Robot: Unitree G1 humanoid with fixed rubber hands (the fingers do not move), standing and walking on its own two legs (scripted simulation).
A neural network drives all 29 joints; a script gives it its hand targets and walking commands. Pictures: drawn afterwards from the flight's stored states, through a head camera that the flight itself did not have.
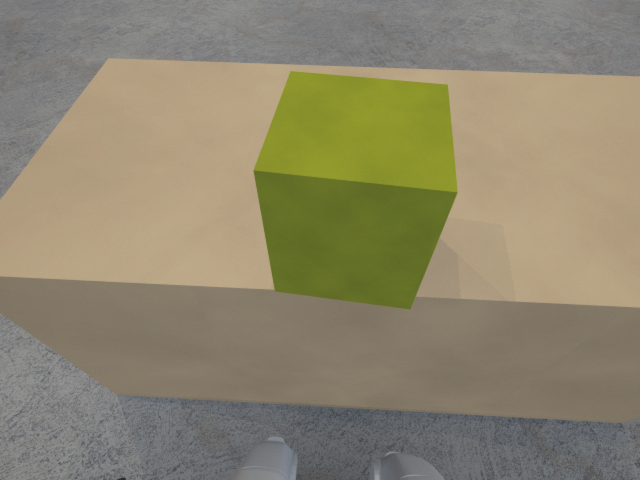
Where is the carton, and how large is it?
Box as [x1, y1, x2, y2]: [253, 71, 457, 308]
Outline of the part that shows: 290,71 253,170 275,290 410,308 457,192 447,85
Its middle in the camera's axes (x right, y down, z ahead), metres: +0.05 -0.07 +0.55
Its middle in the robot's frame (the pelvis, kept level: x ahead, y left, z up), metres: +0.47 -0.01 +0.07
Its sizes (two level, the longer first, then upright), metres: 0.210 0.200 0.250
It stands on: a pedestal, 0.66 m high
